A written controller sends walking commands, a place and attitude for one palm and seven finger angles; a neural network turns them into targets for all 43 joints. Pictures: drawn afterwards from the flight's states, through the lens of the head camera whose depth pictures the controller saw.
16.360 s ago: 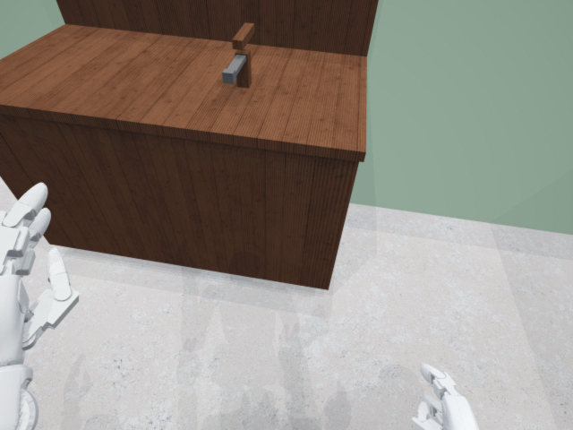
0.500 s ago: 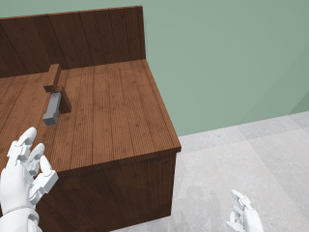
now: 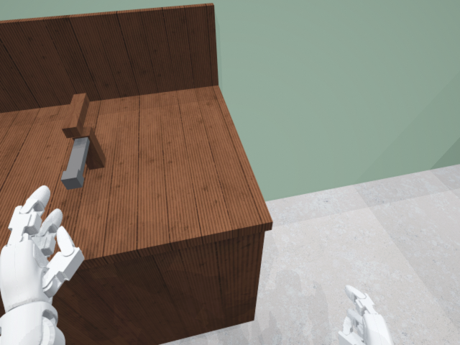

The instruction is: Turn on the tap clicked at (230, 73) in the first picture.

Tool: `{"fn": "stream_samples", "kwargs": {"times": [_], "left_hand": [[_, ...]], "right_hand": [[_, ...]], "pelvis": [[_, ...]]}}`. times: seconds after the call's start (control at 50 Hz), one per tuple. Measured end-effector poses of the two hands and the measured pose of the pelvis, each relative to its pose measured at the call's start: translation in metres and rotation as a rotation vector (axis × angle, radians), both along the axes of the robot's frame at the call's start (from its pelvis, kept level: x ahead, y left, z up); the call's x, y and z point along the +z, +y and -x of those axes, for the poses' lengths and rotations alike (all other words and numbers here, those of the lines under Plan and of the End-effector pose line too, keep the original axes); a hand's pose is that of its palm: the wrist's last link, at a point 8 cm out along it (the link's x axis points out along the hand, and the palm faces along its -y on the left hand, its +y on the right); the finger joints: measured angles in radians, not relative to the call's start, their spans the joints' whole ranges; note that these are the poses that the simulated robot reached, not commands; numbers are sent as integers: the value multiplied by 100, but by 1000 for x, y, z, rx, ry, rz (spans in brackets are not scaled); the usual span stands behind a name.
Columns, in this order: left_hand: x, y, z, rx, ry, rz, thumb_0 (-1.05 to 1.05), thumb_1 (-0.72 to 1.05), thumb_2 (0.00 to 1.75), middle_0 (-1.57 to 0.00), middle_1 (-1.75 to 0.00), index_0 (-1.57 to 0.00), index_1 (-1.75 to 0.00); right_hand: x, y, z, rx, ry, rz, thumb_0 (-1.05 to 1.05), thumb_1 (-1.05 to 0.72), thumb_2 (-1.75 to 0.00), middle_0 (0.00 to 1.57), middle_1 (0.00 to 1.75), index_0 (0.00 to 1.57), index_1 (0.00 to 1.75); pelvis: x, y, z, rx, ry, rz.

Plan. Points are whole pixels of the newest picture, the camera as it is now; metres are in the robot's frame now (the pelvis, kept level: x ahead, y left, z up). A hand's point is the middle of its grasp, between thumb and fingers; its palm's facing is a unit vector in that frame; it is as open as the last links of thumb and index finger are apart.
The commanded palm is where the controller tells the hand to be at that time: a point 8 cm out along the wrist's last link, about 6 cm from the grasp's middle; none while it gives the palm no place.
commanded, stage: reach beside the lever's end, fingers flat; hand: left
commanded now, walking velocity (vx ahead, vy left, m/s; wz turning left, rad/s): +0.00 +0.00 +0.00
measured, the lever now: (72, 179) +0.36 +0.36 +0.09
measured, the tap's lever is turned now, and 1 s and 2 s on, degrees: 0 0 0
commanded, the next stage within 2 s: none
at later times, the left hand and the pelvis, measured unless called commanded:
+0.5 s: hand (58, 235) +0.22 +0.29 +0.12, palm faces +0.57 -0.82 -0.10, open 7.5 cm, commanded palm +0.18 +0.33 +0.12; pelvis -0.02 +0.01 +0.00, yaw -1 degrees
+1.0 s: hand (59, 215) +0.27 +0.33 +0.11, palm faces +0.57 -0.81 -0.10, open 7.7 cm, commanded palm +0.23 +0.37 +0.10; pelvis -0.02 +0.01 +0.00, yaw -1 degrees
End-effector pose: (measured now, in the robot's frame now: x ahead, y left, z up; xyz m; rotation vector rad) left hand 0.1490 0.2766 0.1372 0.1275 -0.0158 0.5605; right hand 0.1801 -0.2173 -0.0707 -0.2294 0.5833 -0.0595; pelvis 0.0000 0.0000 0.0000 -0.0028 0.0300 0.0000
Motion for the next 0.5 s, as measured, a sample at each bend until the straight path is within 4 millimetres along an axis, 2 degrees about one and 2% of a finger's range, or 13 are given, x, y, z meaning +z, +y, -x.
{"fn": "stream_samples", "kwargs": {"times": [0.34,0.5], "left_hand": [[-8,33,-13,35,-5,13,2,90,90,-20,-29,-20,-29],[-12,49,-27,45,-11,16,2,90,90,-20,-27,-19,-28]], "right_hand": [[-4,-3,25,-51,49,12,1,-91,-90,21,30,20,30],[-6,-6,35,-71,65,24,1,-91,-90,21,30,20,30]], "pelvis": [[2,4,15,-9,-9,3],[3,7,21,-12,-4,6]]}}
